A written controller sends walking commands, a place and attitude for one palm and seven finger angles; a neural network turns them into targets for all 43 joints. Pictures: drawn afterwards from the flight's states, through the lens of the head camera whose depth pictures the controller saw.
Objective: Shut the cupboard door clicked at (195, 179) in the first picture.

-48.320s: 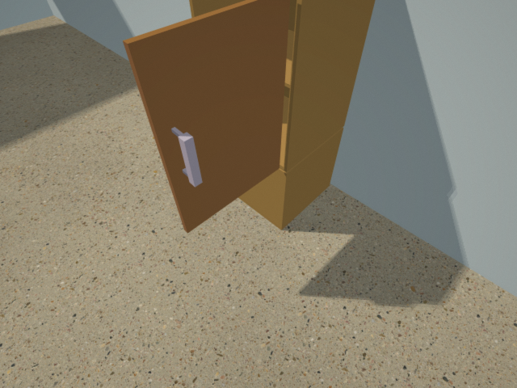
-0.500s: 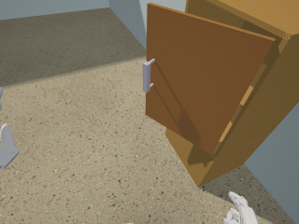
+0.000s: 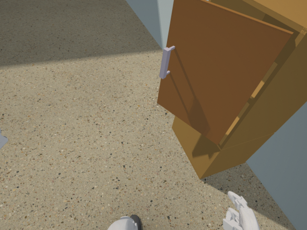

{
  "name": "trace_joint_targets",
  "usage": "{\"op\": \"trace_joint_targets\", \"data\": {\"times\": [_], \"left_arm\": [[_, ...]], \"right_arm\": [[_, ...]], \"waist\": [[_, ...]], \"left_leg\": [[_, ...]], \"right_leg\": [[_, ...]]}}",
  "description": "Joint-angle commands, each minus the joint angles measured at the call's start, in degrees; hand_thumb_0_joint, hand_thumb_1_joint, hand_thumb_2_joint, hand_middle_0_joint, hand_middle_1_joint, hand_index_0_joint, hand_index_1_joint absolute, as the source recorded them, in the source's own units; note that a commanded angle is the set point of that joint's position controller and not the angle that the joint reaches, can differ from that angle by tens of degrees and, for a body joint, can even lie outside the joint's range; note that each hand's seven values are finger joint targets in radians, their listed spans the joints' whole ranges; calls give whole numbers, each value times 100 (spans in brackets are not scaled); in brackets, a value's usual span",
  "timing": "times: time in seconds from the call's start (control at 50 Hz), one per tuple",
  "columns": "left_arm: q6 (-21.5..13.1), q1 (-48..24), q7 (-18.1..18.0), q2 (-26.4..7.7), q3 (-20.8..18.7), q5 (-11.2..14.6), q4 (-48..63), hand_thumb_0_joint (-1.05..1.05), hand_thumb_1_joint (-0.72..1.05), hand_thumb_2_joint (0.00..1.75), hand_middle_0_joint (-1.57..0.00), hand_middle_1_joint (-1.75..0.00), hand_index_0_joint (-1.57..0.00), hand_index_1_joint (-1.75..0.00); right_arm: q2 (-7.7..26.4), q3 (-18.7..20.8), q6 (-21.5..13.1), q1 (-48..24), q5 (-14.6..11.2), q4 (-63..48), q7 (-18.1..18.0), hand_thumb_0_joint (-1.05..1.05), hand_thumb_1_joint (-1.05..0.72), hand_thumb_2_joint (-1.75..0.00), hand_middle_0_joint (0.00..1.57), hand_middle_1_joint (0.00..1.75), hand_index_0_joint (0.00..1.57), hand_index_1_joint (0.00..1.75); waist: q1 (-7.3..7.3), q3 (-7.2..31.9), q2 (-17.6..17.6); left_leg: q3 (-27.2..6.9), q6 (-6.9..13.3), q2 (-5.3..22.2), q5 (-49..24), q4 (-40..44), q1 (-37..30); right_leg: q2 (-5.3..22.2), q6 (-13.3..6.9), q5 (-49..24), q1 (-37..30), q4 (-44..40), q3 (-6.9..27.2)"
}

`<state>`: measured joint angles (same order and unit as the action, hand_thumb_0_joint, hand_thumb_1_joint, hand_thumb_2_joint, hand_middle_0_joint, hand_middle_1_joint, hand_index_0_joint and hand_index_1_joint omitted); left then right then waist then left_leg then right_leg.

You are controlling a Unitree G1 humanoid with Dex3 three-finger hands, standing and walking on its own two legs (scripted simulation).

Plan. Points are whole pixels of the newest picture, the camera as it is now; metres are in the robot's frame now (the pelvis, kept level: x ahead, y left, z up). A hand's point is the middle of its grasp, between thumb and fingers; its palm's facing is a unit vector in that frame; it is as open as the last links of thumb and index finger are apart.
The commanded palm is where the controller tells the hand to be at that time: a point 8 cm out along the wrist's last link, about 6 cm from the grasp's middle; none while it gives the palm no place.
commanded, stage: step back with the hand held close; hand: left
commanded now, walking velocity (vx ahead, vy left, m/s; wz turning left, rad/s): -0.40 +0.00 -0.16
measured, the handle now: (167, 62) +0.82 -0.01 +0.00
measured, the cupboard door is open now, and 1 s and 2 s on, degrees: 27 27 27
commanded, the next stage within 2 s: stop stepping back and stand still in 0.04 s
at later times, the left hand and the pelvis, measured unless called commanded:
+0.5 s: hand out of the picture +0.04 +0.27 +0.20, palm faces +0.25 -0.85 -0.46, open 7.4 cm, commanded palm -0.02 +0.33 +0.20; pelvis -0.20 +0.05 +0.01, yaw -9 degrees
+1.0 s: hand out of the picture -0.11 +0.31 +0.21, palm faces +0.29 -0.80 -0.53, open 7.4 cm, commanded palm -0.15 +0.36 +0.20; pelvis -0.34 +0.09 +0.01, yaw -10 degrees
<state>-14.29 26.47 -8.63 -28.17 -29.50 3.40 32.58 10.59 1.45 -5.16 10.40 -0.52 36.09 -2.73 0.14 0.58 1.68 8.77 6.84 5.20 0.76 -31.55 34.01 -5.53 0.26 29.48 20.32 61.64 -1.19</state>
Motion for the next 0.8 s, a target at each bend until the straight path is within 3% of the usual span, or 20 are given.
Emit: {"op": "trace_joint_targets", "data": {"times": [0.0, 0.08, 0.12, 0.16, 0.2, 0.24, 0.28, 0.34, 0.38, 0.4, 0.42, 0.44, 0.46, 0.5, 0.6, 0.62, 0.64, 0.66, 0.68, 0.78], "left_arm": [[-272, -295, -19, -696, -295, 221, 1324, 0, 90, 90, -20, -30, -20, -30], [-381, -501, -20, -742, -280, 230, 1435, 0, 90, 90, -20, -30, -20, -30], [-573, -808, -123, -1106, -386, 95, 1564, 0, 90, 90, -20, -30, -20, -30], [-530, -743, -233, -1643, -906, 11, 1446, 0, 90, 90, -20, -30, -20, -30], [-77, -1024, -75, -985, -264, 7, 1159, 0, 90, 90, -20, -30, -20, -30], [178, -912, -39, -940, -256, 5, 1042, 0, 90, 90, -20, -30, -20, -30], [193, -1221, -4, -635, 132, -7, 392, 0, 90, 90, -20, -30, -20, -30], [378, -375, 11, -704, -189, 37, 471, 0, 90, 90, -20, -30, -20, -30], [406, 433, 58, -725, -286, 139, 874, 0, 90, 90, -20, -30, -20, -30], [330, 843, 30, -833, -277, 59, 1157, 0, 90, 90, -20, -30, -20, -30], [272, 1118, 15, -1072, -364, 1, 1408, 0, 90, 90, -20, -30, -20, -30], [170, 795, 28, -1150, -349, -27, 1792, 0, 90, 90, -20, -30, -20, -30], [82, 326, 7, -1457, -789, -35, 1999, 0, 90, 90, -20, -30, -20, -30], [-94, -406, -15, -1690, -983, -126, 1689, 0, 90, 90, -20, -30, -20, -30], [42, -1461, -179, -865, -106, -228, 278, 0, 90, 90, -20, -30, -20, -30], [33, -1679, -195, -848, 7, -225, 153, 0, 90, 90, -20, -30, -20, -30], [-12, -1862, -207, -770, 43, -226, 275, 0, 90, 90, -20, -30, -20, -30], [-122, -1912, -119, -956, -90, -351, 348, 0, 90, 90, -20, -30, -20, -30], [-172, -1576, -14, -1039, -258, -466, 227, 0, 90, 90, -20, -30, -20, -30], [-119, 56, 31, -523, -68, -269, 976, 0, 90, 90, -20, -30, -20, -30]], "right_arm": [[857, 205, -495, -519, 6, -838, -14, 0, -90, -90, 20, 30, 20, 30], [710, 202, -515, -387, 87, -602, 49, 0, -90, -90, 20, 30, 20, 30], [587, 139, -482, -419, -9, -382, -28, 0, -90, -90, 20, 30, 20, 30], [619, 61, -539, -519, 121, -509, -5, 0, -90, -90, 20, 30, 20, 30], [745, 143, -412, -267, -129, -687, -189, 0, -90, -90, 20, 30, 20, 30], [943, 64, -380, -265, -62, -736, -234, 0, -90, -90, 20, 30, 20, 30], [819, -80, -508, -363, -49, -730, -128, 0, -90, -90, 20, 30, 20, 30], [906, 103, -312, -494, 74, -1023, -107, 0, -90, -90, 20, 30, 20, 30], [772, 206, -230, -589, 83, -1234, -35, 0, -90, -90, 20, 30, 20, 30], [736, 200, -198, -500, 6, -1208, 20, 0, -90, -90, 20, 30, 20, 30], [630, 166, -128, -342, -180, -1172, 45, 0, -90, -90, 20, 30, 20, 30], [872, 320, -80, -382, -194, -1128, -38, 0, -90, -90, 20, 30, 20, 30], [913, 353, -56, -235, -27, -966, -53, 0, -90, -90, 20, 30, 20, 30], [481, 81, -18, -157, 129, -983, -19, 0, -90, -90, 20, 30, 20, 30], [859, 125, -316, 111, 99, -515, -319, 0, -90, -90, 20, 30, 20, 30], [952, 110, -387, 245, 98, -520, -366, 0, -90, -90, 20, 30, 20, 30], [1175, 168, -430, 105, 89, -659, -341, 0, -90, -90, 20, 30, 20, 30], [1071, 135, -515, -115, 53, -865, -254, 0, -90, -90, 20, 30, 20, 30], [1059, 219, -499, -304, 40, -912, -181, 0, -90, -90, 20, 30, 20, 30], [893, 279, -232, -464, 32, -976, 68, 0, -90, -90, 20, 30, 20, 30]], "waist": [[115, 1182, 1194], [143, 1514, 720], [118, 1014, -1192], [197, 1249, -1231], [-308, 906, -1145], [-220, 952, 1819], [-203, -17, 1242], [142, 326, 1406], [310, 638, 2051], [371, 613, 1083], [264, 329, -1408], [59, -171, -2273], [-140, -209, -1751], [-295, 637, -1253], [-395, 346, -308], [-466, 234, 723], [-380, -149, 2722], [-256, -738, 2538], [-18, -630, 1528], [-13, -253, 767]], "left_leg": [[-1119, -944, 1225, 3306, 2665, -1111], [-529, -1601, 755, 1903, 1310, -2711], [-230, -1268, -40, 1512, -1494, -2989], [-461, -1000, -244, 2282, -2415, -1576], [-660, -729, -333, 696, -759, -2299], [-1861, -206, 501, -1223, 610, -3055], [-2694, -207, 1132, 3570, 2333, -1192], [-1576, -1937, 572, 4585, 3350, 101], [-286, -2307, -137, 3985, 2606, 699], [421, -1911, -562, 3772, 654, 556], [489, -1333, -937, 3067, -2938, -318], [-1014, -946, -730, 2983, -5079, 74], [-1281, -929, -537, 2426, -5742, 234], [-613, -800, -131, 2202, -4885, -771], [-10, -491, -383, 2959, -411, -2200], [-461, -374, -315, 3399, 636, -2247], [-3083, 146, 1071, 5120, 1942, -2004], [-4242, 571, 2025, 5331, 2579, -1007], [-4032, 725, 2139, 4865, 2604, -500], [-2238, 152, 1169, 4367, 2106, -325]], "right_leg": [[-178, -69, 607, -851, -1298, -623], [363, -440, 391, -402, -4376, -60], [2049, -847, -1517, 903, -5342, 1827], [2646, -1288, -4157, -242, -4411, 1754], [1631, -611, -4615, -242, -3047, 634], [384, 108, -2058, 311, -1161, -153], [305, -31, 506, -241, -681, 337], [-422, -244, 355, -1615, -930, -859], [-548, -399, 416, -2738, -1903, -1435], [-10, -715, 493, -2377, -2755, -1030], [1401, -1084, 1095, -110, -4315, 824], [2746, -1438, 1717, 1709, -5393, 3002], [2940, -1553, 1774, 2177, -5599, 3007], [2109, -840, 1967, 2070, -5005, 1127], [1513, -554, 1419, 1526, -3614, 340], [986, -341, 847, 1425, -2248, 22], [335, 5, 318, 2194, 34, -466], [711, 33, -346, 2606, 1310, 163], [711, 57, -945, 2255, 1905, 424], [666, 8, -1492, 1287, 502, -230]]}}
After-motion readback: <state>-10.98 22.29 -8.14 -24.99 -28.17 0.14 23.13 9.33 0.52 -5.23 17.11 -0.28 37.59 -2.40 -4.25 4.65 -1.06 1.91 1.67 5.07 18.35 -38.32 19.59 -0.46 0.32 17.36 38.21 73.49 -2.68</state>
